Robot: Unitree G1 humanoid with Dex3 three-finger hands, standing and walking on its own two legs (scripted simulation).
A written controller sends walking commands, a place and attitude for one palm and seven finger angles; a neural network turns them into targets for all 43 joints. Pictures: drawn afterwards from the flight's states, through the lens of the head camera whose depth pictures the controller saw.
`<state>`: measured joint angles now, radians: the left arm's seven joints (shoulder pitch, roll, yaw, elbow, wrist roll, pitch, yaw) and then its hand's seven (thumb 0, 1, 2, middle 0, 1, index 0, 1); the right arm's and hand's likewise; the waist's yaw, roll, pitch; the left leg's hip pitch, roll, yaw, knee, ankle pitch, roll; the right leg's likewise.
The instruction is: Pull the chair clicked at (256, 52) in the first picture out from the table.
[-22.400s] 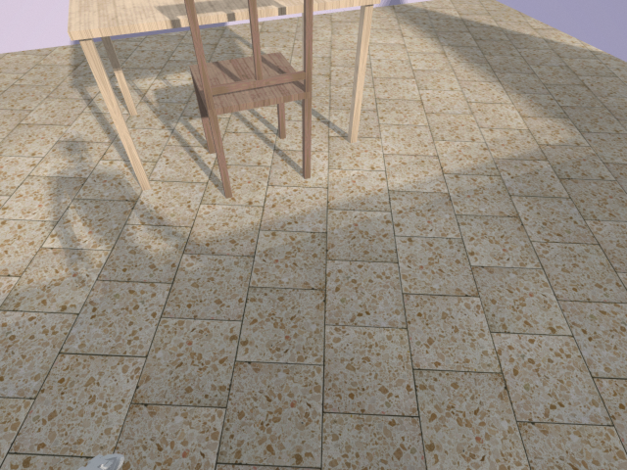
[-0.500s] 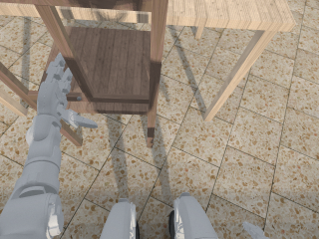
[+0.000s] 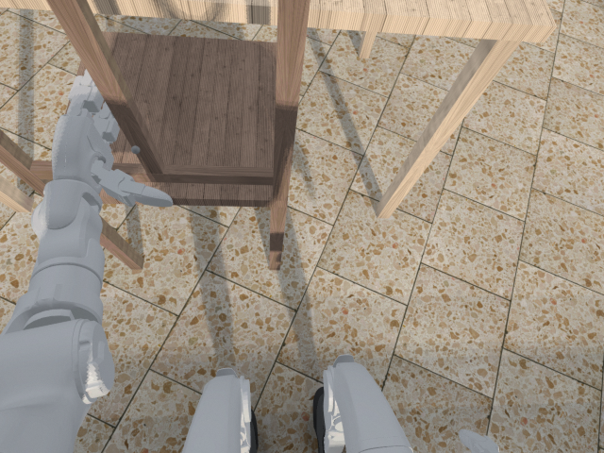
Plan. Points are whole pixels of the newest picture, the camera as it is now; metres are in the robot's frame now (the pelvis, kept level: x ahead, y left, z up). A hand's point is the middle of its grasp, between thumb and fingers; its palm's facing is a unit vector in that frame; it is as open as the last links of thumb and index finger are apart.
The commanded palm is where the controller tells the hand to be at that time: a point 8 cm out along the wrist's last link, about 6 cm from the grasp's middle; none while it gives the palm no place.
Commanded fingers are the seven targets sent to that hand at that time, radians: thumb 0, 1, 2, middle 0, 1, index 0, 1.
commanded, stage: push the fingers through the gap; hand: left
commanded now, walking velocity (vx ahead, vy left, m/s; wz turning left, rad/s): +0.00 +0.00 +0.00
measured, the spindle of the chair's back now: (120, 102) +0.54 +0.20 +0.06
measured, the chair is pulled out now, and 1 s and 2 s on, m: -0.02 -0.02 0.02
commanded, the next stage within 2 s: hook a spindle and tug to test in 0.40 s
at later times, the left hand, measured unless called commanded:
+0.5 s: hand (139, 143) +0.50 +0.18 +0.03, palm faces -0.04 -1.00 -0.03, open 16.9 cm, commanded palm +0.48 +0.23 +0.04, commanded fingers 0.00 -0.50 0.30 -0.08 -0.13 -0.08 -0.13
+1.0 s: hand (140, 145) +0.50 +0.18 +0.03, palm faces -0.04 -1.00 -0.01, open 13.2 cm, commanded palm +0.48 +0.22 +0.04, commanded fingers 0.00 0.12 0.56 -0.50 -1.45 -0.50 -1.45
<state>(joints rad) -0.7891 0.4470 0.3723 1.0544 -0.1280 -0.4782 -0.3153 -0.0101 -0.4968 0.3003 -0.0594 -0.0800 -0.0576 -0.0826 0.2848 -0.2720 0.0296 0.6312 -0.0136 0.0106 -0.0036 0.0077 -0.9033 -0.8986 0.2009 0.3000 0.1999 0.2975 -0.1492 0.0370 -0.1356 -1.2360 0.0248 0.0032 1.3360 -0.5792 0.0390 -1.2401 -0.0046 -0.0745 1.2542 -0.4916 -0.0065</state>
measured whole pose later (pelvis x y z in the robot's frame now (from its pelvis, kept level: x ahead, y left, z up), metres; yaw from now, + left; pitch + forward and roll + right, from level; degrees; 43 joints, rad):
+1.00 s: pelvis +0.01 +0.01 +0.00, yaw +0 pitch +28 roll -4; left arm -0.79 0.43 0.36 1.06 -0.11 -0.49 -0.26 -0.01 -0.32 0.37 -0.35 -0.99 -0.35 -0.99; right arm 0.28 -0.26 0.04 0.62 -0.02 0.07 0.01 0.01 -0.90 -0.90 0.20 0.30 0.20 0.30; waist -0.16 0.03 -0.14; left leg -1.22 0.02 0.00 1.32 -0.59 0.05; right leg -1.22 0.00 -0.07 1.23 -0.49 0.00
